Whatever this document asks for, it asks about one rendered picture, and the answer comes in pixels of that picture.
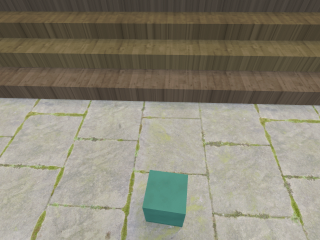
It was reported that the carton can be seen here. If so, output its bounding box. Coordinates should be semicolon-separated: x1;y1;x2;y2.
142;170;188;227

